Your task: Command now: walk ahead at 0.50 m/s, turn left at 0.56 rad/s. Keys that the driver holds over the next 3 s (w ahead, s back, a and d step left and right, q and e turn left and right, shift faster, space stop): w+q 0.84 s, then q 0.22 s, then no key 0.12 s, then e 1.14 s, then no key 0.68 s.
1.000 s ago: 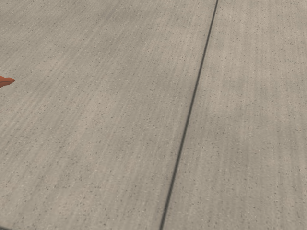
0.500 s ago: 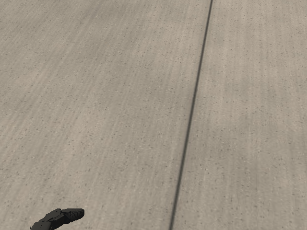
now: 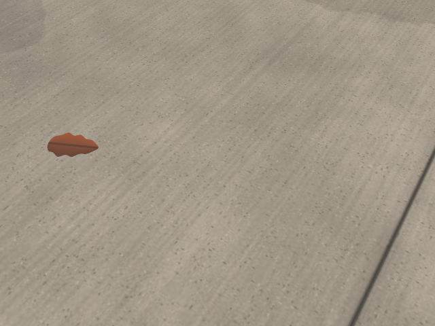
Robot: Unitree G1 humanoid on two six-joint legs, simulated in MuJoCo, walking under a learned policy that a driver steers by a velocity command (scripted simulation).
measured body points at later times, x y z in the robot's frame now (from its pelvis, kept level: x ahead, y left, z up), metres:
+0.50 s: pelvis +0.29 +0.03 +0.01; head +0.32 +0.05 +0.46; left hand +0.46 +0.32 -0.07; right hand +0.40 -0.25 -0.10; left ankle +0.16 +0.10 -0.72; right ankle +0.48 -0.06 -0.71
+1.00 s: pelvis +0.53 +0.12 +0.01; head +0.56 +0.15 +0.45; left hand +0.38 +0.38 -0.12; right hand +0.85 +0.06 -0.07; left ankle +0.59 +0.30 -0.70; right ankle +0.48 -0.06 -0.72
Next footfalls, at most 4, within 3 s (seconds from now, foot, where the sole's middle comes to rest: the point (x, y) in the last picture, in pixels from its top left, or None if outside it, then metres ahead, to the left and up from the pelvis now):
0.04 left None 0.19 0.10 -0.76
0.54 right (245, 308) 0.52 -0.04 -0.76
1.04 left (133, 268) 0.62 0.32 -0.76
1.44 right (199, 236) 0.75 0.12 -0.76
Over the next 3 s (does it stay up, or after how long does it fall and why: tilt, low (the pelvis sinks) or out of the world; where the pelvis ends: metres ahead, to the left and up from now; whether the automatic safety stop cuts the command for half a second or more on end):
stays up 0.65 0.21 0.01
